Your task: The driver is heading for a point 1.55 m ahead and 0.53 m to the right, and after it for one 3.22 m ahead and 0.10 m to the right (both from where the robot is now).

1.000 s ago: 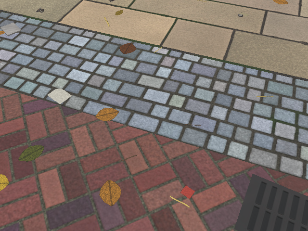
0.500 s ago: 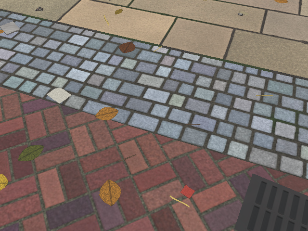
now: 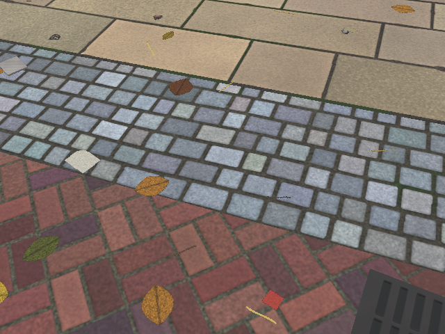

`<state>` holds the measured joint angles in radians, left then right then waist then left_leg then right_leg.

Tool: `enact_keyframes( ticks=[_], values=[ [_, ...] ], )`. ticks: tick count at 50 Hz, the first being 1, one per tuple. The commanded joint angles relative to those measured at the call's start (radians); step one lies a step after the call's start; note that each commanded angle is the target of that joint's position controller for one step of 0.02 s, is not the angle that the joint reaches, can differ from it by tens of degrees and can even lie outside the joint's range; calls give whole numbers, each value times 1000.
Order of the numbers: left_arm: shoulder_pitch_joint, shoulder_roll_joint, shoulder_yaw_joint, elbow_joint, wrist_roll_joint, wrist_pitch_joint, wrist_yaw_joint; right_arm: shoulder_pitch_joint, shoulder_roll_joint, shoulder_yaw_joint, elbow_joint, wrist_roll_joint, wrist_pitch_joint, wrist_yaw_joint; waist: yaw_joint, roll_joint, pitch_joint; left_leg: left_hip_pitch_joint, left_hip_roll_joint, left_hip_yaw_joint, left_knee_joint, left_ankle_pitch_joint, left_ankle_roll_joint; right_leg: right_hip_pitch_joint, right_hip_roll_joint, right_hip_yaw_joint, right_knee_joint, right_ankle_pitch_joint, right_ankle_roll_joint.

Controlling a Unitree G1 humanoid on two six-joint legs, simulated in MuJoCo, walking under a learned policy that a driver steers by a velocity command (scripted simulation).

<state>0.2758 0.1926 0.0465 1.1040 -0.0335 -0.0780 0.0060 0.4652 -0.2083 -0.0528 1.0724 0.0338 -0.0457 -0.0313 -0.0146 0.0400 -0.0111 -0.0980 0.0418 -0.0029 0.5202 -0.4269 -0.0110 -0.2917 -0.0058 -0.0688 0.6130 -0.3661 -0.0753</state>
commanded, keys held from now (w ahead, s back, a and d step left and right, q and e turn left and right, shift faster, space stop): w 0.38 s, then w+e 0.34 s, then e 0.28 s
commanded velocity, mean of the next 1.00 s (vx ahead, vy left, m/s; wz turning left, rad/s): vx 0.40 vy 0.00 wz -0.24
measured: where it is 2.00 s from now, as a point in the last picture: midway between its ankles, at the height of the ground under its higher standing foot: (242, 312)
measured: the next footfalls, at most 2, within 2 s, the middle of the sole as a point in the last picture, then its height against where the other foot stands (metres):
left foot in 0.48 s outside the picture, level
right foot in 1.00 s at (282, 297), level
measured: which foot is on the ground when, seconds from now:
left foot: down 0.00-0.02, up 0.04-0.46, down 0.48-1.00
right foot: down 0.00-0.48, up 0.50-0.98, down 1.00-1.00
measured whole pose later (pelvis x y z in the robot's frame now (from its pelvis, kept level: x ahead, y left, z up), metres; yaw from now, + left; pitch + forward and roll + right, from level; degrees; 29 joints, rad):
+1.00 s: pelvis +0.50 -0.01 -0.01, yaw -15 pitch +1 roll +3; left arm 0.09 0.24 0.08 0.78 -0.01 -0.04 -0.04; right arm 0.25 -0.26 -0.08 0.95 0.02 -0.05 -0.05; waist -0.03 -0.02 0.05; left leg -0.05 0.05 0.28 0.53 -0.45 -0.02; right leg -0.51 -0.02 -0.06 0.56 -0.03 -0.10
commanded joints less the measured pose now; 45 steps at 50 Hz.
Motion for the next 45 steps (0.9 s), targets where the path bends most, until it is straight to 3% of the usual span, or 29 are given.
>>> enact_keyframes(
  ticks=[1,2,3,4,5,7,8,11,14,17,20,22,23,24,25,26,27,28,29,30,31,32,34,36,40,42,45],
  values=[
    [348,160,59,65,7,-16,0,-135,-81,-3,-98,-11,-25,11,183,-203,60,-454,-9,29,302,135,64,404,-160,294,-263,13,-62],
    [443,242,66,66,15,-30,-13,-121,-5,13,-134,2,-46,7,176,-403,-6,-650,-115,4,593,-108,48,501,-373,782,-463,-116,-210],
    [333,169,37,45,25,-46,-13,-139,-47,3,-140,22,-62,11,113,-238,64,-733,-39,-100,769,-85,77,428,-413,814,-465,-190,-219],
    [234,119,21,10,21,-53,-14,-165,-63,2,-148,26,-73,21,82,-153,120,-774,10,-111,805,26,107,374,-376,675,-453,-163,-182],
    [165,105,10,-15,22,-53,-21,-167,-72,-4,-141,16,-79,24,55,-102,127,-753,51,-91,770,124,118,333,-323,534,-463,-68,-145],
    [150,72,-6,-25,30,-40,-24,-181,-106,-26,-139,-4,-76,29,35,-98,123,-680,92,-58,659,229,111,288,-240,337,-477,152,-94],
    [182,67,-9,-18,32,-34,-18,-186,-92,-26,-137,-3,-69,36,37,-116,118,-655,94,-37,623,247,98,283,-217,278,-477,253,-89],
    [233,104,-9,-16,36,-23,3,-292,-51,-17,-176,-7,-50,43,47,-98,134,-699,90,5,496,306,54,282,-204,200,-492,411,-103],
    [230,133,-6,-39,39,-15,16,-457,-30,1,-239,-9,-52,49,76,-99,160,-648,60,37,250,414,35,226,-186,144,-523,410,-101],
    [274,149,3,-34,26,-15,20,-550,-45,6,-272,-2,-55,63,92,-115,179,-588,29,60,119,467,44,243,-205,120,-540,396,-104],
    [282,150,11,-30,16,-10,21,-596,-69,4,-303,-1,-64,79,71,-114,181,-564,15,43,38,443,84,342,-244,113,-487,505,-89],
    [250,177,22,-43,21,-1,20,-514,-117,-18,-296,-2,-72,80,3,-150,101,-422,-33,54,24,382,111,395,-254,119,-361,816,-69],
    [226,186,25,-51,27,6,18,-389,-156,-38,-267,0,-74,74,-67,-171,16,-257,-69,73,28,360,131,384,-236,106,-216,983,-54],
    [194,180,20,-68,32,11,15,-198,-205,-63,-213,3,-71,63,-161,-170,-97,18,-52,51,33,373,158,262,-186,83,8,959,-21],
    [225,110,-1,-101,42,8,8,-30,-295,-85,-181,-24,-66,48,-175,-23,-265,381,188,-239,28,253,232,-42,-89,44,362,583,18],
    [354,-34,-38,-88,17,-12,1,-6,-302,-77,-168,-40,-67,61,-98,229,-452,571,398,-721,-156,43,349,-279,63,152,655,-190,47],
    [256,87,-5,-98,-16,-31,1,-67,-202,-51,-173,-34,-71,62,-112,150,-330,457,355,-704,-232,10,288,-359,14,238,764,-175,32],
    [163,132,10,-133,-31,-37,7,-163,-158,-38,-183,-26,-75,61,-86,101,-164,291,334,-517,-244,85,236,-407,-34,198,771,-88,20],
    [118,129,15,-143,-21,-37,18,-245,-134,-30,-192,-29,-81,63,-49,6,-95,128,307,-389,-271,199,212,-361,-86,183,727,7,16],
    [111,117,26,-141,-5,-27,25,-282,-109,-25,-184,-38,-87,67,-17,-8,-46,3,270,-277,-305,275,191,-301,-117,181,683,58,10],
    [151,86,28,-135,-5,-10,23,-293,-94,-22,-170,-50,-90,68,18,34,-38,-68,248,-203,-332,297,187,-236,-141,190,658,85,5],
    [167,67,31,-131,-9,6,22,-294,-78,-21,-161,-49,-92,68,31,41,-19,-99,229,-147,-356,308,188,-219,-148,186,634,87,-1],
    [128,63,38,-156,-10,31,24,-294,-93,-25,-145,-43,-98,59,45,43,30,-139,220,-65,-397,330,194,-261,-159,178,592,115,-2],
    [53,80,46,-194,1,42,23,-275,-122,-33,-136,-46,-97,45,41,23,63,-125,228,-16,-419,358,201,-350,-164,191,533,198,10],
    [-66,74,42,-257,20,29,-3,-278,-163,-38,-147,-56,-76,11,35,9,89,-114,187,156,-366,692,177,-341,-125,115,256,381,43],
    [-149,58,32,-291,28,27,-22,-252,-186,-41,-150,-46,-62,-6,1,2,78,-89,185,203,-327,761,170,-301,-99,44,147,443,48],
    [-197,80,36,-340,28,36,-44,-217,-216,-50,-147,-23,-34,-19,-14,17,48,37,224,207,-237,826,161,-297,-71,12,59,383,34]
  ],
)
